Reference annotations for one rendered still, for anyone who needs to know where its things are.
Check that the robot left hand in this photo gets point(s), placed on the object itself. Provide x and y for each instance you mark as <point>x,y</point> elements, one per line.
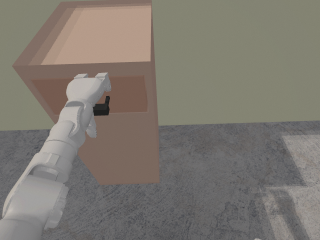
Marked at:
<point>91,90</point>

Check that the left robot upper arm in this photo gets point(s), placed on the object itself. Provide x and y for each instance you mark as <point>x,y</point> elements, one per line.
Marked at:
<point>37,205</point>

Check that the drawer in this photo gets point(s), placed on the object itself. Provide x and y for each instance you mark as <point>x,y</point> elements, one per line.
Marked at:
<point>128,93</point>

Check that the handle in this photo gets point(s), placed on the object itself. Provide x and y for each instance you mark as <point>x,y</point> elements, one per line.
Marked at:
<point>103,108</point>

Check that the cabinet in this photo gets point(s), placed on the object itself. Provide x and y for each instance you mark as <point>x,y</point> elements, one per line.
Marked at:
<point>103,36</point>

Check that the robot left forearm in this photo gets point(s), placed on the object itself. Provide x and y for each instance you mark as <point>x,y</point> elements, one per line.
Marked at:
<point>55,159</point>

